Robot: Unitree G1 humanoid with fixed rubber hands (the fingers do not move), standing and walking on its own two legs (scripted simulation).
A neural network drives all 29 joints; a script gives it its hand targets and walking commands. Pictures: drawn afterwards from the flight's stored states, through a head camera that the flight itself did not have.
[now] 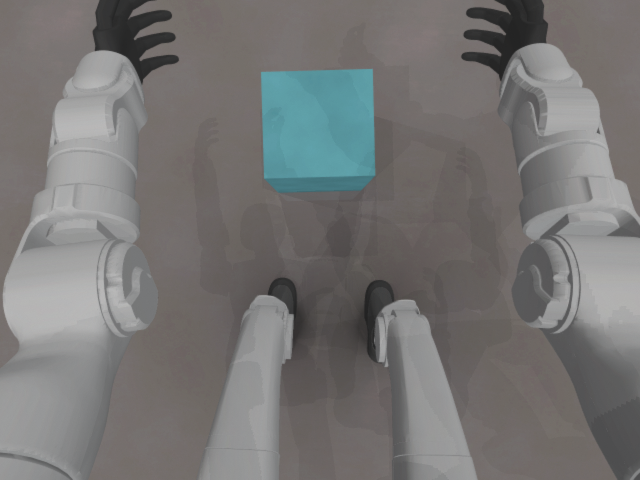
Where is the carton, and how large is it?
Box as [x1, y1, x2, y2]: [261, 69, 374, 192]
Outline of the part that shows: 372,69 261,72 264,178 278,192 360,190 374,176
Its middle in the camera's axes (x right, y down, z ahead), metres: +0.00 -0.22 +0.85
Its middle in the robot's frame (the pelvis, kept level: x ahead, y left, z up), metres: +0.56 +0.04 -0.53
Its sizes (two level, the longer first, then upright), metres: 0.210 0.200 0.250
